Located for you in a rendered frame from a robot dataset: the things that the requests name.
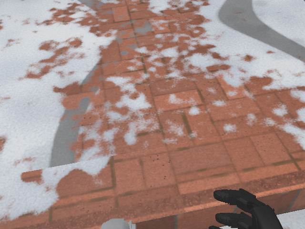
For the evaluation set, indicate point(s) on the robot left thigh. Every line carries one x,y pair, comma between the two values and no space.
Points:
118,224

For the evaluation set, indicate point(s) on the robot right hand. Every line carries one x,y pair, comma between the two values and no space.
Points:
263,216

